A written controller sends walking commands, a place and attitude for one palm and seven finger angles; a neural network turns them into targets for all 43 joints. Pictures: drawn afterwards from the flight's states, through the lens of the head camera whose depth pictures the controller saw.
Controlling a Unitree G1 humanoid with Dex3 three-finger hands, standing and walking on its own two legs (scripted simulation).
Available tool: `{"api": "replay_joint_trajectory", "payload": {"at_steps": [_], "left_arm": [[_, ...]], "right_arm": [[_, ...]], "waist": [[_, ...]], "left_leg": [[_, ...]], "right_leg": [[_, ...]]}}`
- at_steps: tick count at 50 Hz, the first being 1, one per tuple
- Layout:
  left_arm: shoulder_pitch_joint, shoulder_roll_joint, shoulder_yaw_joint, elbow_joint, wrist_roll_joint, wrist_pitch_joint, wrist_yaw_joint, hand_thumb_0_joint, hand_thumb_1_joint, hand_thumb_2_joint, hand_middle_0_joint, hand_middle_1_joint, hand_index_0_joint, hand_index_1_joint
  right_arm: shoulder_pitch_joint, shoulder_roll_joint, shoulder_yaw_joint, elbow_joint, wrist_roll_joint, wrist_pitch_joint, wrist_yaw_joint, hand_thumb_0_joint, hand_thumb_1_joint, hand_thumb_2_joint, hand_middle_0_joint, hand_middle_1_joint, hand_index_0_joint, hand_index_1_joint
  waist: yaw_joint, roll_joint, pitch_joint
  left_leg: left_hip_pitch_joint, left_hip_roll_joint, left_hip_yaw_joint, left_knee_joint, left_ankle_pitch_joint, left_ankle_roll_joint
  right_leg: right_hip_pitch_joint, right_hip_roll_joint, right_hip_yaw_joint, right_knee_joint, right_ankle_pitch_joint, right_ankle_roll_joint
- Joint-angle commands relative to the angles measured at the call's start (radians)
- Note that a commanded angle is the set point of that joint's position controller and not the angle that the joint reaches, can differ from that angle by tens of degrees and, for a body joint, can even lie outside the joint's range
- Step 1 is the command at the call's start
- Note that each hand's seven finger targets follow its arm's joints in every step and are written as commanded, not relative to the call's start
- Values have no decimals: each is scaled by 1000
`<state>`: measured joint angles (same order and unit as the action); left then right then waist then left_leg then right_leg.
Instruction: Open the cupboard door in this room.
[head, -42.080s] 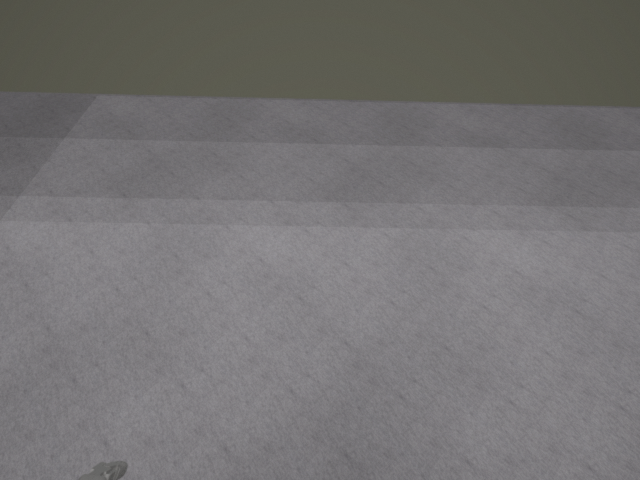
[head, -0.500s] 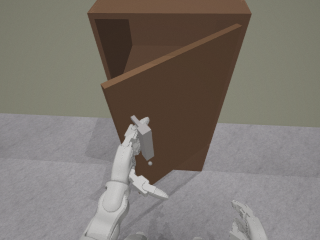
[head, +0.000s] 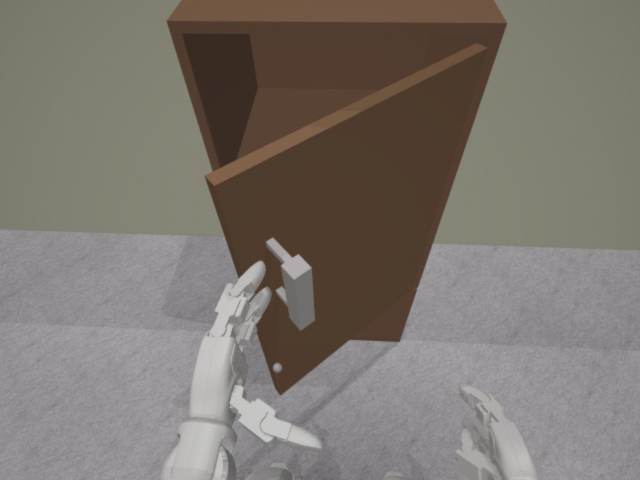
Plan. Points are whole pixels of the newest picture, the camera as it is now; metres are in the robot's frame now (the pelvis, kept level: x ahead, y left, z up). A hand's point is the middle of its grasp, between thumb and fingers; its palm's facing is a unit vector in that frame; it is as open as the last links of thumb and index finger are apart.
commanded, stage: slide the hand sideways off the handle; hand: left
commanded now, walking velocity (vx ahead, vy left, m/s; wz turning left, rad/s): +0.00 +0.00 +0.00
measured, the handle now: (289, 284) +0.34 +0.06 +0.07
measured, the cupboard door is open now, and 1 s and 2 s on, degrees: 42 42 42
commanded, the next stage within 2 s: draw the hand back to the body in 0.52 s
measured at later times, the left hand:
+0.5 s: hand (233, 404) +0.19 +0.10 +0.07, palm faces -0.01 -1.00 -0.04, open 16.3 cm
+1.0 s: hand (179, 390) +0.19 +0.14 +0.11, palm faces +0.00 -1.00 -0.06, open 16.3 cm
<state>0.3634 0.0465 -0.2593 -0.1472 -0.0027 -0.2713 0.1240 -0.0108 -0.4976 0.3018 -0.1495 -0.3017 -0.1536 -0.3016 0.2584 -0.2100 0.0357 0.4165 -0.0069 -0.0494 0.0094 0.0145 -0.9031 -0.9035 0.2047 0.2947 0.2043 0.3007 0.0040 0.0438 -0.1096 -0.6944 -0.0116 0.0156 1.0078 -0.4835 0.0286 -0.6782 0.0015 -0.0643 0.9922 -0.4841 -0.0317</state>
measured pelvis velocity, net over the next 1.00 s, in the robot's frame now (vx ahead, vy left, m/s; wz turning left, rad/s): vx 0.01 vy -0.01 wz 0.01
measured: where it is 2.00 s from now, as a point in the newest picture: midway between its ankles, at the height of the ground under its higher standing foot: outside the picture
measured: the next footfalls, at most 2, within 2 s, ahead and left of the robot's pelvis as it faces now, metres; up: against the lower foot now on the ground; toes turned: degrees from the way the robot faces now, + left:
none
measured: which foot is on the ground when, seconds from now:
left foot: down 0.00-1.00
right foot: down 0.00-1.00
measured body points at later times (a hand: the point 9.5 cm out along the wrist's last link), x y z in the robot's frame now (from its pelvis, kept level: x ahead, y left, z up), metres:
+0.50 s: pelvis +0.01 -0.02 -0.01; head +0.05 -0.03 +0.44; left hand +0.19 +0.16 +0.07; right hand +0.19 -0.24 -0.08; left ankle +0.01 +0.10 -0.68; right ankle +0.01 -0.10 -0.68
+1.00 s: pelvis +0.01 -0.01 +0.01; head +0.02 -0.02 +0.46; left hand +0.19 +0.20 +0.12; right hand +0.19 -0.22 -0.06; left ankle +0.01 +0.10 -0.68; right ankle +0.01 -0.10 -0.68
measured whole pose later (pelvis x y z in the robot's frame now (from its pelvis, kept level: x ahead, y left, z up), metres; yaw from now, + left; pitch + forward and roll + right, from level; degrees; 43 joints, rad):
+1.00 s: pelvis +0.01 -0.01 +0.01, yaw +0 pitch +8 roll -2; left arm 0.60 0.20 0.04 -0.37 -0.22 -0.21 -0.14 -0.01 -0.50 0.30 -0.15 -0.30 -0.15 -0.30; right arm 0.30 -0.23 0.04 0.42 0.04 -0.12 -0.06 0.02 -0.90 -0.90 0.21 0.29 0.21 0.30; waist 0.02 0.07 -0.14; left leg -0.62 0.00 -0.01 0.97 -0.48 0.02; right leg -0.59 0.02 -0.08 0.92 -0.47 -0.04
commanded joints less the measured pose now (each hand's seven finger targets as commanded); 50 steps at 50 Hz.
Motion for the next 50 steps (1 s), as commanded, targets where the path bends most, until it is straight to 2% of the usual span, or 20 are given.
{"api": "replay_joint_trajectory", "payload": {"at_steps": [1,3,6,9,11,13,16,17,19,21,24,25,30,32,33,36,37,41,44,50], "left_arm": [[-37,0,5,-274,-1,-67,-33,0,-500,300,-150,-300,-150,-300],[-12,-13,-11,-288,-7,-61,-46,0,-500,300,-150,-300,-150,-300],[39,30,33,-308,-12,-58,-55,0,-500,300,-150,-300,-150,-300],[55,51,74,-313,-28,-57,-65,0,-500,300,-150,-300,-150,-300],[90,67,96,-334,-41,-67,-80,0,-500,300,-150,-300,-150,-300],[108,66,98,-351,-59,-75,-99,0,-500,300,-150,-300,-150,-300],[181,106,147,-369,-84,-90,-128,0,-500,300,-150,-300,-150,-300],[202,99,147,-365,-93,-92,-142,0,-500,300,-150,-300,-150,-300],[192,128,183,-362,-110,-101,-166,0,-500,300,-150,-300,-150,-300],[216,157,227,-348,-125,-106,-188,0,-500,300,-150,-300,-150,-300],[201,174,270,-351,-160,-122,-222,0,-500,300,-150,-300,-150,-300],[206,152,249,-356,-173,-126,-236,0,-500,300,-150,-300,-150,-300],[163,167,253,-361,-195,-140,-263,0,-500,300,-150,-300,-150,-300],[170,188,266,-380,-193,-131,-260,0,-500,300,-150,-300,-150,-300],[161,204,276,-406,-190,-123,-254,0,-500,300,-150,-300,-150,-300],[207,239,330,-414,-191,-81,-233,0,-500,300,-150,-300,-150,-300],[215,211,308,-415,-193,-66,-230,0,-500,300,-150,-300,-150,-300],[221,223,348,-389,-216,-22,-232,0,-500,300,-150,-300,-150,-300],[206,226,343,-432,-227,-12,-257,0,-500,300,-150,-300,-150,-300],[199,259,378,-476,-243,13,-278,0,-500,300,-150,-300,-150,-300]], "right_arm": [[-53,-100,-48,-168,2,-62,-9,0,-900,-900,200,300,200,300],[-46,-99,-47,-176,5,-61,-8,0,-900,-900,200,300,200,300],[-47,-101,-48,-186,3,-62,-12,0,-900,-900,200,300,200,300],[-42,-99,-47,-186,4,-62,-19,0,-900,-900,200,300,200,300],[-43,-101,-49,-189,6,-66,-21,0,-900,-900,200,300,200,300],[-39,-101,-50,-190,9,-71,-22,0,-900,-900,200,300,200,300],[-35,-105,-55,-190,11,-79,-26,0,-900,-900,200,300,200,300],[-36,-104,-55,-190,11,-81,-27,0,-900,-900,200,300,200,300],[-36,-106,-56,-182,13,-84,-32,0,-900,-900,200,300,200,300],[-42,-110,-61,-178,16,-84,-37,0,-900,-900,200,300,200,300],[-41,-112,-64,-169,19,-92,-46,0,-900,-900,200,300,200,300],[-47,-110,-62,-174,20,-97,-47,0,-900,-900,200,300,200,300],[-41,-119,-65,-166,25,-119,-56,0,-900,-900,200,300,200,300],[-42,-121,-65,-171,27,-120,-57,0,-900,-900,200,300,200,300],[-46,-121,-66,-175,30,-121,-58,0,-900,-900,200,300,200,300],[-48,-114,-63,-178,37,-112,-62,0,-900,-900,200,300,200,300],[-53,-109,-58,-183,40,-111,-63,0,-900,-900,200,300,200,300],[-59,-112,-54,-173,43,-110,-71,0,-900,-900,200,300,200,300],[-62,-118,-45,-172,46,-123,-72,0,-900,-900,200,300,200,300],[-58,-123,-40,-159,50,-148,-78,0,-900,-900,200,300,200,300]], "waist": [[-10,-52,-191],[-21,-68,-174],[-7,-81,-180],[-9,-99,-168],[0,-85,-184],[-9,-69,-173],[2,-86,-186],[-3,-88,-176],[-11,-96,-150],[-3,-95,-149],[-10,-84,-158],[-12,-74,-152],[-20,-62,-168],[-8,-56,-190],[-4,-26,-195],[19,-21,-196],[13,-23,-171],[9,-101,-124],[8,-31,-110],[12,-15,-83]], "left_leg": [[114,5,-67,-146,221,-13],[111,6,-65,-140,227,-12],[89,1,-60,-130,228,-9],[67,-3,-53,-116,213,-8],[63,-5,-49,-111,230,-7],[62,-7,-45,-104,229,-7],[40,-9,-44,-91,241,-6],[32,-10,-42,-85,237,-6],[0,-12,-41,-72,205,-8],[-24,-14,-39,-60,193,-9],[-35,-14,-37,-40,179,-11],[-39,-16,-36,-38,166,-12],[-38,-13,-42,-25,157,-10],[-22,-12,-44,-39,169,-7],[3,-11,-42,-54,174,-6],[34,-10,-43,-95,193,-5],[44,-9,-41,-104,192,-4],[54,-3,-47,-133,176,-3],[95,-3,-48,-161,182,-5],[156,5,-62,-209,210,-8]], "right_leg": [[82,10,20,-124,243,-11],[73,10,16,-124,259,-6],[90,10,22,-122,268,-5],[92,10,32,-126,273,-1],[115,10,39,-125,294,-2],[104,9,42,-126,304,2],[132,8,54,-126,333,4],[128,5,60,-129,342,9],[120,-1,78,-141,322,17],[127,-4,97,-149,297,17],[114,-9,111,-154,279,23],[108,-12,115,-160,258,26],[84,-11,116,-159,214,24],[101,-8,109,-158,209,19],[101,-2,99,-159,203,15],[140,7,79,-172,209,8],[133,7,73,-181,215,12],[154,10,70,-227,194,21],[156,11,60,-236,200,16],[164,23,17,-240,228,12]]}}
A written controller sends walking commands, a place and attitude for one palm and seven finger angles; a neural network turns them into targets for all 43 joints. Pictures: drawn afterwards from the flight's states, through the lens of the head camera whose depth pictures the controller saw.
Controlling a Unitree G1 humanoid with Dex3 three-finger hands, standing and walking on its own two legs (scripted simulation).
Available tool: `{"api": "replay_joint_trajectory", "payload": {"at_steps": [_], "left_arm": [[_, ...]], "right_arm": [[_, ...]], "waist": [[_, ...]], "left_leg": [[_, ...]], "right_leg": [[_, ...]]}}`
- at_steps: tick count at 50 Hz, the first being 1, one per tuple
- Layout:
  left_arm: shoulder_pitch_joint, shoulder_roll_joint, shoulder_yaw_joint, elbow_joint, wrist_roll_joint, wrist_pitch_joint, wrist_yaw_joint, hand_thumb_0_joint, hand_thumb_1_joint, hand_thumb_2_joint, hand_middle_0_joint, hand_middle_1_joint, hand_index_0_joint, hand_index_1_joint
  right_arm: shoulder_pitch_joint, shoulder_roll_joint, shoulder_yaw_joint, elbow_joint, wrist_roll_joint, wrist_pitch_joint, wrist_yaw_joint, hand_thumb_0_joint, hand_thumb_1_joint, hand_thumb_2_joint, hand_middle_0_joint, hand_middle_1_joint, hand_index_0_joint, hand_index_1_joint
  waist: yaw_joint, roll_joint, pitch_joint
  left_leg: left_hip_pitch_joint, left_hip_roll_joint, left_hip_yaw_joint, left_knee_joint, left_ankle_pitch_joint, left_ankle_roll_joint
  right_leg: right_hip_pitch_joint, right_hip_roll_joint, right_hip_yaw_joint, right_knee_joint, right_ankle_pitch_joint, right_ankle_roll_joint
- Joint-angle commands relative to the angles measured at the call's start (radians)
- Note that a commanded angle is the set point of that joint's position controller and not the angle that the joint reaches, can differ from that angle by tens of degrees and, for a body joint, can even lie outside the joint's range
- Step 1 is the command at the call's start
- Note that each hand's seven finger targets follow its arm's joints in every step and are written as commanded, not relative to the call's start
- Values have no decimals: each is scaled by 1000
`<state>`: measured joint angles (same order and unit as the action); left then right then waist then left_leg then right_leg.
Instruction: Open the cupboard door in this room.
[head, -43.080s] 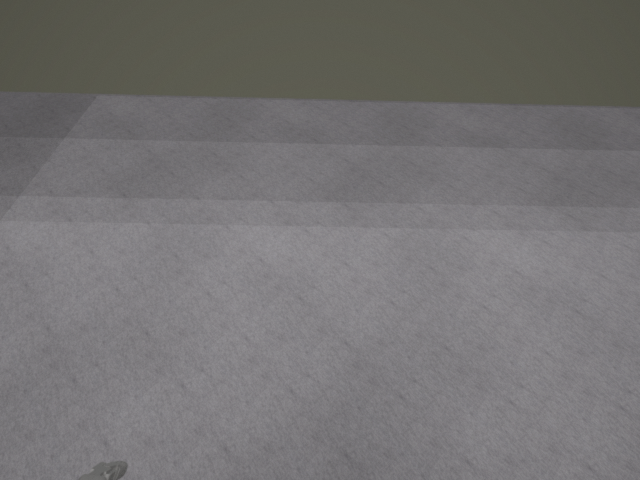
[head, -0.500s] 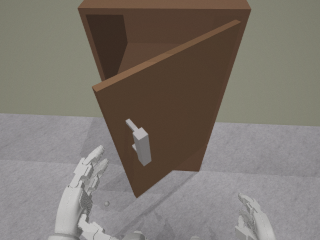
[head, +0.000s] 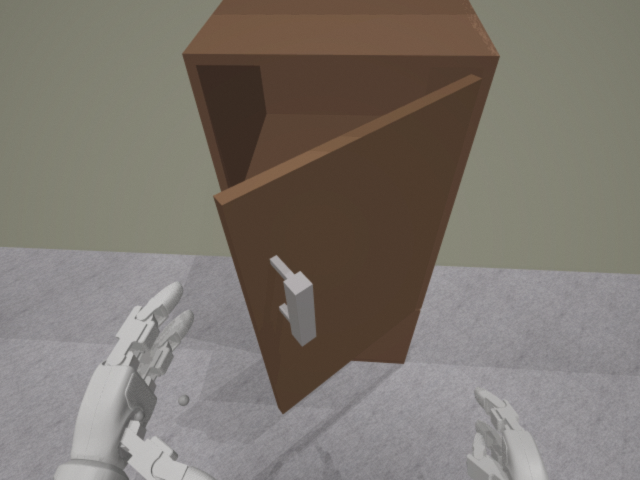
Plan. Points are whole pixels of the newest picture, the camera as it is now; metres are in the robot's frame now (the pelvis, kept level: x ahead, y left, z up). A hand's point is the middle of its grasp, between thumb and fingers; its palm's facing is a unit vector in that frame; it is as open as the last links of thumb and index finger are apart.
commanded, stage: draw the hand back to the body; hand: left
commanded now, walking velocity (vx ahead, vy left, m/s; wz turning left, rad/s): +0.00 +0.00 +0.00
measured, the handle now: (291, 300) +0.33 +0.07 +0.06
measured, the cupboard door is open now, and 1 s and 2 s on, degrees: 42 42 42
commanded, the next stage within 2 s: step back with the hand held close in 1.20 s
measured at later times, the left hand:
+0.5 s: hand (84, 353) +0.20 +0.23 +0.16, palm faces +0.29 -0.88 -0.37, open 12.9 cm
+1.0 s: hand (18, 303) +0.22 +0.26 +0.21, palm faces +0.44 -0.80 -0.40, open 7.7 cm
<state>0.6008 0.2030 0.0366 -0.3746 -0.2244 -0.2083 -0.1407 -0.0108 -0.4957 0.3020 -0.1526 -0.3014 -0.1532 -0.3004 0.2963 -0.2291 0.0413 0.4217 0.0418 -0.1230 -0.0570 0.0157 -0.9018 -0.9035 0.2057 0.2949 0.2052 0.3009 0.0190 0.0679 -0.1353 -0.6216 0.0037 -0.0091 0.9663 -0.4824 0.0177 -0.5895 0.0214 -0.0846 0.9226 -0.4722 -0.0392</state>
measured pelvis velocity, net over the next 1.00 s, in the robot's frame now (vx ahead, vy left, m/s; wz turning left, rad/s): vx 0.02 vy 0.01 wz -0.03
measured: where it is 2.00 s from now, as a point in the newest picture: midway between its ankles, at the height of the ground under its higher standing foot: outside the picture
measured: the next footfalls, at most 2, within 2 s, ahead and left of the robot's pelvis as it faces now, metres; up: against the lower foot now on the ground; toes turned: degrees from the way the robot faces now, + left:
none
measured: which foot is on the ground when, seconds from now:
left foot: down 0.00-1.00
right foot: down 0.00-1.00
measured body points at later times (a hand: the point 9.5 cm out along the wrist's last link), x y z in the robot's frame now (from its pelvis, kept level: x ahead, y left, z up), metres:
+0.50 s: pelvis +0.01 +0.02 +0.04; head +0.00 +0.00 +0.49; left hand +0.18 +0.27 +0.18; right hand +0.20 -0.20 -0.03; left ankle +0.00 +0.11 -0.69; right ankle +0.00 -0.10 -0.69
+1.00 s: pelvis +0.02 +0.01 +0.06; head +0.00 -0.02 +0.51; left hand +0.19 +0.30 +0.24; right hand +0.21 -0.22 -0.03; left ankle +0.00 +0.11 -0.69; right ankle +0.00 -0.10 -0.69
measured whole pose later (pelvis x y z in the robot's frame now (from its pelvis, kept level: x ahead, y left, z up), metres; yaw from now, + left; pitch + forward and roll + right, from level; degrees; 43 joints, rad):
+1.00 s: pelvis +0.02 +0.01 +0.06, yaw -2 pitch -4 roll +0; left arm 0.46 0.33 0.33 -0.39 -0.06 -0.07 0.11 0.01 0.83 0.87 -0.21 -0.30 -0.21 -0.30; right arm 0.19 -0.24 0.02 0.63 0.00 -0.09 -0.07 0.01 -0.90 -0.90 0.21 0.29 0.21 0.30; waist 0.07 0.07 0.02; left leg -0.08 -0.01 0.03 0.41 -0.26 0.03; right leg -0.07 0.02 -0.03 0.38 -0.25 -0.02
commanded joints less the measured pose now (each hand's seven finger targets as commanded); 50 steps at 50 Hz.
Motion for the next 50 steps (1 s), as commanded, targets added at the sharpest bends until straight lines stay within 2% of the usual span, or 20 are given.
{"api": "replay_joint_trajectory", "payload": {"at_steps": [1,6,7,8,9,11,13,15,21,24,30,34,40,41,42,43,44,47,49,50], "left_arm": [[-38,107,93,-248,-26,-43,-13,0,-500,300,-150,-300,-150,-300],[-28,142,156,-257,-47,-3,-32,0,-325,375,-156,-300,-156,-300],[-56,285,175,-348,101,25,94,0,-290,390,-158,-300,-158,-300],[-20,205,148,-324,114,53,150,0,-255,405,-159,-300,-159,-300],[0,171,115,-314,138,74,182,0,-220,420,-160,-300,-160,-300],[-6,175,113,-310,162,93,220,0,-150,450,-162,-300,-162,-300],[-41,188,117,-322,176,100,241,0,-80,480,-165,-300,-165,-300],[-70,208,144,-310,185,99,260,0,-10,510,-168,-300,-168,-300],[-97,236,206,-287,190,97,279,0,200,600,-175,-300,-175,-300],[-113,244,235,-277,183,95,277,0,305,645,-179,-300,-179,-300],[-147,274,303,-279,179,86,275,0,515,735,-186,-300,-186,-300],[-168,296,347,-281,175,85,275,0,655,795,-191,-300,-191,-300],[-215,336,425,-249,164,77,277,0,865,885,-199,-300,-199,-300],[-228,346,435,-239,164,77,277,0,900,900,-200,-300,-200,-300],[-212,311,408,-221,163,77,273,0,900,900,-200,-300,-200,-300],[-204,290,389,-204,161,79,268,0,900,900,-200,-300,-200,-300],[-208,290,382,-213,162,79,266,0,900,900,-200,-300,-200,-300],[-203,299,387,-195,160,79,265,0,900,900,-200,-300,-200,-300],[-215,321,403,-232,162,70,266,0,900,900,-200,-300,-200,-300],[-223,323,402,-241,163,69,266,0,900,900,-200,-300,-200,-300]], "right_arm": [[-98,-105,-45,-159,1,-76,-12,0,-900,-900,200,300,200,300],[-113,-106,-43,-142,7,-86,-17,0,-900,-900,200,300,200,300],[-114,-98,-47,-143,-10,-70,-43,0,-900,-900,200,300,200,300],[-102,-77,-38,-132,-16,-65,-50,0,-900,-900,200,300,200,300],[-99,-78,-34,-119,-19,-58,-50,0,-900,-900,200,300,200,300],[-117,-83,-32,-101,-21,-51,-49,0,-900,-900,200,300,200,300],[-130,-89,-29,-94,-24,-48,-52,0,-900,-900,200,300,200,300],[-143,-90,-27,-80,-27,-51,-57,0,-900,-900,200,300,200,300],[-176,-94,-21,-36,-33,-63,-54,0,-900,-900,200,300,200,300],[-190,-95,-25,-20,-36,-61,-48,0,-900,-900,200,300,200,300],[-201,-99,-33,10,-40,-55,-35,0,-900,-900,200,300,200,300],[-208,-103,-40,23,-41,-49,-29,0,-900,-900,200,300,200,300],[-222,-102,-47,42,-41,-34,-25,0,-900,-900,200,300,200,300],[-229,-106,-49,47,-39,-33,-26,0,-900,-900,200,300,200,300],[-225,-102,-49,49,-40,-31,-24,0,-900,-900,200,300,200,300],[-225,-104,-50,49,-40,-28,-21,0,-900,-900,200,300,200,300],[-225,-108,-54,46,-39,-25,-18,0,-900,-900,200,300,200,300],[-233,-110,-56,46,-42,-21,-18,0,-900,-900,200,300,200,300],[-237,-108,-59,44,-42,-22,-20,0,-900,-900,200,300,200,300],[-239,-106,-57,46,-42,-24,-20,0,-900,-900,200,300,200,300]], "waist": [[2,-45,-59],[16,-40,-57],[52,-34,-64],[27,-27,-22],[24,-2,-4],[24,-38,1],[19,-27,21],[19,-46,45],[38,6,59],[39,-33,75],[46,19,71],[50,2,60],[54,-8,79],[55,11,90],[50,24,104],[49,-2,110],[48,-4,91],[52,-36,103],[56,-23,68],[54,-9,74]], "left_leg": [[88,-11,-40,-175,215,3],[125,-10,-40,-205,248,1],[150,7,-19,-241,252,10],[176,0,-13,-251,247,8],[200,5,-13,-264,264,8],[243,13,-25,-295,303,11],[281,17,-29,-336,289,10],[312,18,-26,-373,267,12],[396,27,-39,-476,367,0],[428,29,-29,-510,388,0],[491,36,-23,-557,495,-11],[521,40,-20,-575,558,-14],[534,34,-6,-592,536,-10],[535,34,-5,-595,526,-9],[540,35,-5,-600,537,-10],[541,37,-5,-602,544,-8],[551,36,-3,-602,535,-6],[539,32,-1,-610,497,0],[552,26,8,-602,497,5],[551,23,8,-600,496,5]], "right_leg": [[91,3,37,-176,217,17],[136,4,29,-199,254,16],[167,-27,102,-268,251,5],[163,-35,96,-298,247,6],[173,-36,84,-304,254,8],[200,-32,69,-327,274,10],[215,-32,63,-350,255,15],[236,-32,63,-387,237,15],[355,-33,52,-439,296,10],[390,-30,54,-474,324,14],[458,-28,59,-514,391,11],[492,-24,61,-531,434,13],[510,-24,66,-563,448,13],[510,-24,69,-573,442,10],[503,-26,69,-571,443,12],[501,-24,64,-572,447,15],[505,-24,68,-576,444,16],[514,-24,70,-586,439,16],[529,-26,78,-587,455,16],[525,-26,79,-589,457,15]]}}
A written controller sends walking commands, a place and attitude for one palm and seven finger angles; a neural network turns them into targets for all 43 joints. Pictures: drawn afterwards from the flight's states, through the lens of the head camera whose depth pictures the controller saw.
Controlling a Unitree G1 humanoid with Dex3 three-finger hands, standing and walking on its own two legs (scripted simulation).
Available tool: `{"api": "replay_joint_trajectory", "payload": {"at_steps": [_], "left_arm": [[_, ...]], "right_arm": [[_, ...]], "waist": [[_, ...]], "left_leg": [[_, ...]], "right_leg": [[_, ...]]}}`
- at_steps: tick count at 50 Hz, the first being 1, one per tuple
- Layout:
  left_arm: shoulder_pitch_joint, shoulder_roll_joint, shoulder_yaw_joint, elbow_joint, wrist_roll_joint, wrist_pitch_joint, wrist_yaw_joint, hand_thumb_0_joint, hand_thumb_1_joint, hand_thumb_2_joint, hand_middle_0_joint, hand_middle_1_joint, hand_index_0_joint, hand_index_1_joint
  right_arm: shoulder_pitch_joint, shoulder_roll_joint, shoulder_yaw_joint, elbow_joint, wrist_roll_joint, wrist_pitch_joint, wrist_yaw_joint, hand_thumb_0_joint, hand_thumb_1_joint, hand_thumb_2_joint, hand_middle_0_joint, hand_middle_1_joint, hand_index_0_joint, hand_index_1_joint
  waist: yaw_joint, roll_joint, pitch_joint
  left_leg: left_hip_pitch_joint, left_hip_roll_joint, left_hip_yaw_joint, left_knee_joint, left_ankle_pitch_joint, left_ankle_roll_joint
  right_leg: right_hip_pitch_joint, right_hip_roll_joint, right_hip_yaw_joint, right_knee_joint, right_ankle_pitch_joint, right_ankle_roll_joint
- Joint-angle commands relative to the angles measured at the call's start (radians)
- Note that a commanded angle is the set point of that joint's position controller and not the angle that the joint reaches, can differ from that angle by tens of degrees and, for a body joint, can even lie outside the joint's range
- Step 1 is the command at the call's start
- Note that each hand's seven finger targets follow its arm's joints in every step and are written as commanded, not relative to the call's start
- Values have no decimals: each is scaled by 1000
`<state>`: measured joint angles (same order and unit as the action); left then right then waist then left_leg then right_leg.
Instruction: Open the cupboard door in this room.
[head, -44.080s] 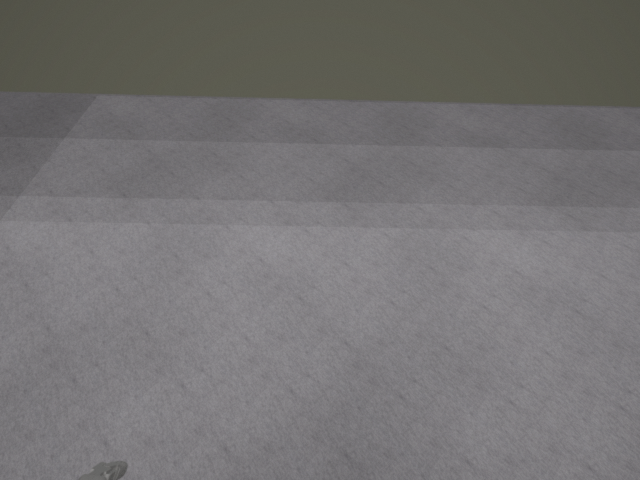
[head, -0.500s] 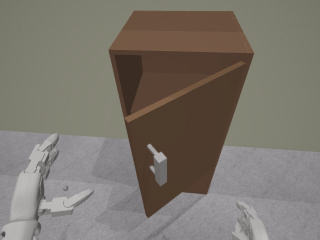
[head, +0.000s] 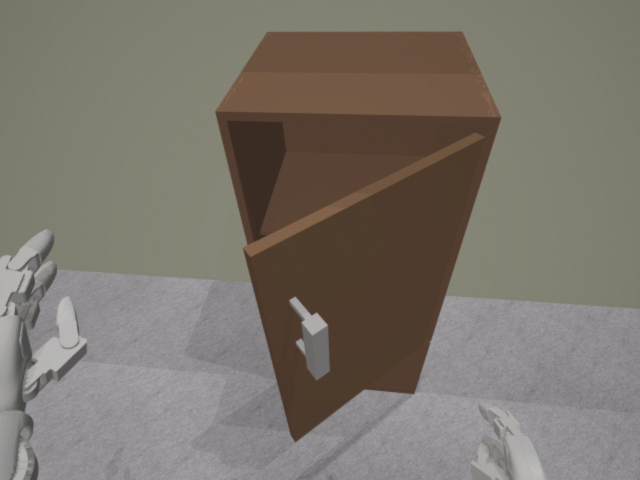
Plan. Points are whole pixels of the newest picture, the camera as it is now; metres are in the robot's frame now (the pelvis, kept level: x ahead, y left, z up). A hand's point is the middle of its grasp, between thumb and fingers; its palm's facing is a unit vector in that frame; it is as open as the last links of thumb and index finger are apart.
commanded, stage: draw the hand back to the body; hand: left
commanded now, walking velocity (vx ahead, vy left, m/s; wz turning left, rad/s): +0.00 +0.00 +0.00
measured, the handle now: (307, 337) +0.31 +0.07 +0.00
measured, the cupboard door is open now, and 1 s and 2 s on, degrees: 42 42 42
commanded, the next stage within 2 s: step back with the hand held close in 0.20 s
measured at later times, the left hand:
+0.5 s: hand (92, 345) +0.19 +0.25 +0.15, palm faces +0.40 -0.79 -0.48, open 7.4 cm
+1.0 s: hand (8, 426) +0.11 +0.28 +0.15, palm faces +0.41 -0.75 -0.51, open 7.4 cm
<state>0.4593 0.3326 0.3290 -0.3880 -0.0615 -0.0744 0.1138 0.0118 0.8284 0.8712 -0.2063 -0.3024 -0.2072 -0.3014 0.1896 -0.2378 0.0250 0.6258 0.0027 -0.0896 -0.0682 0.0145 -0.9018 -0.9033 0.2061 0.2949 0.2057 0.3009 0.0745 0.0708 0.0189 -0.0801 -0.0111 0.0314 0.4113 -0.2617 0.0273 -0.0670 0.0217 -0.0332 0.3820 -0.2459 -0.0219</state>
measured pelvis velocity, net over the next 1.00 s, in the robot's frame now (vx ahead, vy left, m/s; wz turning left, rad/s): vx -0.09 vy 0.02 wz -0.01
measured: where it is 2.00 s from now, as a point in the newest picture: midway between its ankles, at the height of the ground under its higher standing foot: outside the picture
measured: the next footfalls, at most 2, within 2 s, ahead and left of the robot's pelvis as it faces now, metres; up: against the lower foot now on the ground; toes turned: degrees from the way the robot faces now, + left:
right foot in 1.60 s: -0.26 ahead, -0.07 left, +0.00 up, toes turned -5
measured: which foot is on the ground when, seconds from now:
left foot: down 0.00-1.00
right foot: down 0.00-1.00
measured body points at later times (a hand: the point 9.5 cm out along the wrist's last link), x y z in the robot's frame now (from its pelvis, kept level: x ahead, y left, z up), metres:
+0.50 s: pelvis -0.01 -0.01 +0.00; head -0.01 -0.03 +0.45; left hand +0.16 +0.29 +0.18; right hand +0.17 -0.25 -0.08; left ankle -0.02 +0.10 -0.74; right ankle -0.02 -0.10 -0.74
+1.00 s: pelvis -0.09 +0.02 -0.02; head -0.08 +0.02 +0.43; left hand +0.08 +0.32 +0.18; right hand +0.08 -0.22 -0.09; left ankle -0.02 +0.10 -0.74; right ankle -0.02 -0.10 -0.74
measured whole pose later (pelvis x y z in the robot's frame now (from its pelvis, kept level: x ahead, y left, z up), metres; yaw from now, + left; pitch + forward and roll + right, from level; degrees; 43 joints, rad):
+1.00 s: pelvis -0.09 +0.02 -0.02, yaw -1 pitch -1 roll -1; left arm 0.55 0.40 0.42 -0.50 0.01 -0.20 0.15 0.02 0.89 0.90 -0.21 -0.30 -0.22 -0.30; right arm 0.22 -0.22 0.00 0.54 0.01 -0.06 -0.08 0.01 -0.90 -0.90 0.21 0.29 0.21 0.30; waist 0.01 0.01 0.05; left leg -0.37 -0.02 0.06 0.58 -0.21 0.07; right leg -0.36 0.02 0.00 0.55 -0.18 0.01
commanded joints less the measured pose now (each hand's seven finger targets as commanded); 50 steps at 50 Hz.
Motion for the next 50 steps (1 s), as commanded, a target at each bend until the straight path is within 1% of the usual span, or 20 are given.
{"api": "replay_joint_trajectory", "payload": {"at_steps": [1,5,6,12,14,16,17,18,20,21,22,25,26,30,33,36,38,41,44,50], "left_arm": [[-92,211,122,-228,2,-65,14,0,900,900,-200,-300,-200,-300],[-95,205,121,-234,0,-69,14,0,900,900,-200,-300,-200,-300],[-102,210,122,-233,1,-68,15,0,900,900,-200,-300,-200,-300],[-74,189,112,-183,-6,-69,10,0,900,900,-200,-300,-200,-300],[-85,185,105,-194,-5,-73,7,0,900,900,-200,-300,-200,-300],[-156,221,121,-238,-2,-81,12,0,900,900,-200,-300,-200,-300],[-200,332,242,-249,5,-116,20,0,900,900,-200,-300,-200,-300],[-89,258,197,-157,6,-117,11,0,900,900,-200,-300,-200,-300],[-22,215,149,-170,14,-122,2,0,900,900,-200,-300,-200,-300],[-18,225,155,-198,15,-131,4,0,900,900,-200,-300,-200,-300],[9,218,151,-197,16,-130,7,0,900,900,-200,-300,-200,-300],[43,246,178,-242,16,-130,17,0,900,900,-200,-300,-200,-300],[56,265,195,-241,15,-128,22,0,900,900,-200,-300,-200,-300],[88,268,209,-262,13,-126,31,0,900,900,-200,-300,-200,-300],[110,272,220,-273,14,-131,39,0,900,900,-200,-300,-200,-300],[109,278,225,-297,19,-139,45,0,900,900,-200,-300,-200,-300],[115,262,215,-294,23,-143,47,0,900,900,-200,-300,-200,-300],[92,262,221,-305,35,-157,52,0,900,900,-200,-300,-200,-300],[71,250,222,-305,49,-172,55,0,900,900,-200,-300,-200,-300],[10,242,234,-332,74,-197,60,0,900,900,-200,-300,-200,-300]], "right_arm": [[-132,-99,-40,-155,-3,-58,-11,0,-900,-900,200,300,200,300],[-133,-90,-38,-150,-3,-65,-14,0,-900,-900,200,300,200,300],[-135,-93,-39,-147,-4,-66,-15,0,-900,-900,200,300,200,300],[-138,-89,-42,-143,-4,-66,-15,0,-900,-900,200,300,200,300],[-142,-88,-43,-143,-2,-65,-14,0,-900,-900,200,300,200,300],[-146,-92,-42,-141,-1,-70,-16,0,-900,-900,200,300,200,300],[-126,-114,-46,-174,9,-54,-17,0,-900,-900,200,300,200,300],[-118,-102,-52,-155,2,-38,-17,0,-900,-900,200,300,200,300],[-117,-109,-58,-170,0,-18,-10,0,-900,-900,200,300,200,300],[-123,-111,-61,-173,-2,-14,-14,0,-900,-900,200,300,200,300],[-115,-112,-62,-179,0,-8,-15,0,-900,-900,200,300,200,300],[-113,-113,-71,-202,3,8,-19,0,-900,-900,200,300,200,300],[-120,-114,-72,-203,2,13,-24,0,-900,-900,200,300,200,300],[-113,-106,-79,-224,10,33,-25,0,-900,-900,200,300,200,300],[-111,-108,-83,-230,12,36,-26,0,-900,-900,200,300,200,300],[-115,-115,-85,-235,10,30,-27,0,-900,-900,200,300,200,300],[-105,-117,-84,-239,11,26,-26,0,-900,-900,200,300,200,300],[-104,-127,-83,-240,9,12,-26,0,-900,-900,200,300,200,300],[-89,-129,-82,-247,9,-4,-25,0,-900,-900,200,300,200,300],[-70,-130,-86,-239,1,-40,-26,0,-900,-900,200,300,200,300]], "waist": [[1,-4,-76],[-2,2,-66],[-1,30,-67],[-2,-41,-34],[-4,-14,-40],[-4,9,-53],[-55,-43,23],[-57,-101,-4],[-60,-99,-57],[-58,-37,-88],[-61,-24,-115],[-59,-46,-182],[-55,-28,-188],[-61,-72,-190],[-59,-47,-191],[-56,-6,-167],[-59,-11,-139],[-61,27,-93],[-66,21,-59],[-67,47,-55]], "left_leg": [[7,38,-37,-46,276,-8],[17,35,-29,-42,270,-6],[16,35,-30,-45,265,-8],[11,34,-26,-50,234,-1],[18,32,-21,-48,225,1],[24,30,-22,-46,211,0],[-41,48,-48,-10,140,14],[-32,43,-54,19,136,15],[-29,44,-40,36,176,11],[-25,50,-38,27,218,10],[-18,59,-36,20,268,7],[-16,76,-39,17,381,4],[-28,78,-43,16,403,3],[-74,83,-46,23,369,1],[-118,90,-58,11,337,3],[-185,97,-76,-15,247,13],[-238,109,-91,-38,159,21],[-377,125,-125,-91,-69,44],[-527,151,-157,-129,-294,69],[-665,185,-204,-142,-456,94]], "right_leg": [[8,-26,25,-51,230,-6],[-5,-26,32,-62,233,-3],[2,-28,33,-64,231,-6],[-14,-25,38,-81,211,1],[-18,-27,43,-86,201,2],[-15,-29,48,-94,188,0],[-142,-76,164,-145,234,-1],[-140,-99,166,-145,259,-3],[-131,-114,155,-119,328,1],[-110,-118,141,-90,388,0],[-95,-112,129,-63,424,3],[-66,-94,110,-10,494,13],[-57,-98,104,3,507,11],[-68,-91,117,21,485,13],[-63,-86,115,42,434,12],[-64,-74,111,50,337,15],[-72,-62,113,66,262,19],[-38,-47,115,96,155,21],[9,-35,120,155,65,29],[56,-8,112,272,13,34]]}}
